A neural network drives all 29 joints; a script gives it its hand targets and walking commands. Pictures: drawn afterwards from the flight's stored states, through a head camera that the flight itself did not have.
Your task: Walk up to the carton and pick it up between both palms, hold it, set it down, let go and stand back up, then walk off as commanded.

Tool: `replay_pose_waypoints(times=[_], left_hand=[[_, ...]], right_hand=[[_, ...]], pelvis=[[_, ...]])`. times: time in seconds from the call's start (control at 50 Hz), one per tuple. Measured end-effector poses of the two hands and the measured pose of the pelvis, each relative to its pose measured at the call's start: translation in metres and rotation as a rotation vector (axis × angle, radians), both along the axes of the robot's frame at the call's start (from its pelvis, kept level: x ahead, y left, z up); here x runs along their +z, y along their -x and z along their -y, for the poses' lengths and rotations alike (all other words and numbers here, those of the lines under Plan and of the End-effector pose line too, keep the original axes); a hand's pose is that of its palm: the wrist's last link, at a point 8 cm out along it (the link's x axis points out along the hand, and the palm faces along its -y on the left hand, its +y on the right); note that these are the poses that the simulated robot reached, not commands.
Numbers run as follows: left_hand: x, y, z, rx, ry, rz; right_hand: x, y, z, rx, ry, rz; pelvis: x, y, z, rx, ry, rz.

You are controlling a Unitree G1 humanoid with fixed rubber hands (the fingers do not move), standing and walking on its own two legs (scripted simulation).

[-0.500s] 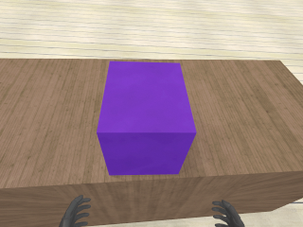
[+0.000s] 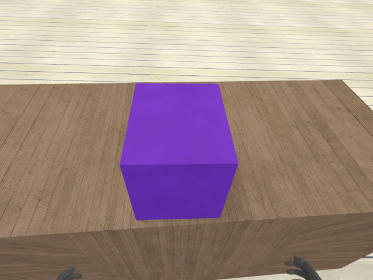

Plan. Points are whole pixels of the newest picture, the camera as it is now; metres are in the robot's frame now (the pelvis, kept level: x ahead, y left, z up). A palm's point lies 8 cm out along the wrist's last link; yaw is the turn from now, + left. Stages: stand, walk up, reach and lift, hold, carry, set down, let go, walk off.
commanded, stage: stand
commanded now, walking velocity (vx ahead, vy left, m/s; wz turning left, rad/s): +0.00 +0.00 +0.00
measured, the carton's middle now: (178, 150) +0.44 +0.03 +0.02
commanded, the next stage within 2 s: walk off in 1.00 s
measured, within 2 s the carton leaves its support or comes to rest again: neither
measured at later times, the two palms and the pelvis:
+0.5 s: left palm out of the picture +0.10 +0.29 -0.10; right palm out of the picture +0.12 -0.27 -0.08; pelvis -0.01 +0.00 +0.00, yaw +0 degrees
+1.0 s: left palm out of the picture +0.07 +0.30 -0.10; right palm out of the picture +0.09 -0.26 -0.09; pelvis -0.02 +0.01 +0.00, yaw +0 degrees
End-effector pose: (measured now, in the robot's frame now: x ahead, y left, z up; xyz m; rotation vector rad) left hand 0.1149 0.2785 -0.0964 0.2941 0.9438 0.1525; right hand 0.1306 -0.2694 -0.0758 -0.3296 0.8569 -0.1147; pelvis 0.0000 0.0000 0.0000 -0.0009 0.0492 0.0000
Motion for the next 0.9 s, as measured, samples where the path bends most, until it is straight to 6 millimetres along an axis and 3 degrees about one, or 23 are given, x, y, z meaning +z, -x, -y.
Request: replay_pose_waypoints(times=[0.38,0.9], left_hand=[[-0.001,0.014,-0.006,0.017,-0.017,-0.035],[-0.004,0.042,-0.015,0.037,-0.023,-0.072]], right_hand=[[-0.005,0.004,-0.002,-0.008,-0.019,0.001],[-0.015,0.033,-0.005,-0.031,-0.024,-0.04]], pelvis=[[0.0,0.002,-0.001,0.0,0.001,0.003],[0.0,0.018,-0.006,-0.001,0.008,0.025]])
